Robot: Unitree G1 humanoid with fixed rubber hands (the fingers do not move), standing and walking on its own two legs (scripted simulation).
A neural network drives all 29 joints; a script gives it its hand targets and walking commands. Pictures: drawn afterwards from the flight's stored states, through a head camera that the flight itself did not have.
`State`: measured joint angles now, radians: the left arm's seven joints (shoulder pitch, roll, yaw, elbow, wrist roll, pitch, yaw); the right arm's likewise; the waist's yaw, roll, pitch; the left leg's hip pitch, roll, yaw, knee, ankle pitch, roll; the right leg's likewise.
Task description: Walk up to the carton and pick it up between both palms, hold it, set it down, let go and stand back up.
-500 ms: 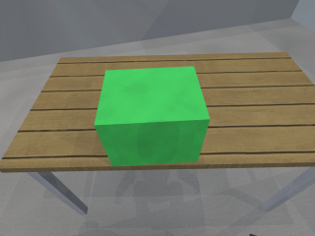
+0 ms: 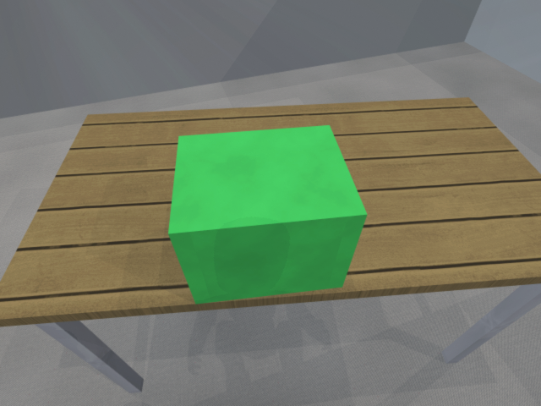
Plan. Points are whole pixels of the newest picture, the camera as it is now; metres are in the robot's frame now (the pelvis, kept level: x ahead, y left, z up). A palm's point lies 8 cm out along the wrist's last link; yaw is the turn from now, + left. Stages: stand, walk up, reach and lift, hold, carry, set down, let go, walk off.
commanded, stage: walk up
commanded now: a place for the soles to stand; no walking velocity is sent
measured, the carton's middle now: (263, 214) +0.44 +0.04 +0.02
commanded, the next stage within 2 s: reach and lift in 0.80 s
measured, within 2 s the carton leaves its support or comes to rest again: neither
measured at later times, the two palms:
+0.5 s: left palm out of the picture -0.01 +0.25 -0.14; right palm out of the picture +0.00 -0.22 -0.13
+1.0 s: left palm out of the picture +0.14 +0.26 -0.16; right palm out of the picture +0.13 -0.23 -0.15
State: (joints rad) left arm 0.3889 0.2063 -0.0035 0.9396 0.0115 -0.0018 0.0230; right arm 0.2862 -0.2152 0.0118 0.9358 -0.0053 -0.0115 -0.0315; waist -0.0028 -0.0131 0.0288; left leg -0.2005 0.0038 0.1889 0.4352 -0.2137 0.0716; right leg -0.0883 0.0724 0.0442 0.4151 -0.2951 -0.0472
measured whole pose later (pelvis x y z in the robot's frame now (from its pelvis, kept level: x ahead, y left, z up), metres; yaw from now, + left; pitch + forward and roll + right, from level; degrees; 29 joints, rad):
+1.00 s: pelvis -0.04 +0.01 -0.04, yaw +2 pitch +1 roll -1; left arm -0.11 0.30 -0.01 0.66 -0.02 0.64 -0.02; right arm -0.07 -0.20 -0.09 0.80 0.01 0.23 0.06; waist -0.04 -0.04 0.16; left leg -0.52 0.01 0.18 0.82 -0.33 0.09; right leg -0.41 0.01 -0.04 0.85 -0.44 -0.02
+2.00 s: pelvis -0.04 -0.01 +0.00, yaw +1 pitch -3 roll +0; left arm 0.25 0.27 0.03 0.28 -0.08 0.28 0.01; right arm 0.38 -0.17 -0.06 0.20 0.12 0.15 0.04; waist 0.01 -0.05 0.09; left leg -0.23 0.00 0.17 0.41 -0.15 0.06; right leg -0.14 0.04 -0.03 0.47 -0.28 -0.06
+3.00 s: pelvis +0.00 -0.03 +0.00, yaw +4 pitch +0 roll +1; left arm 0.06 0.40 -0.01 0.37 -0.33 -0.11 -0.07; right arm 0.10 -0.25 0.00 0.25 0.33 -0.04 -0.04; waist 0.03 -0.03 0.00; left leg -0.22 -0.01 0.11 0.36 -0.14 0.03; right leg -0.09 0.05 -0.09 0.37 -0.28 -0.08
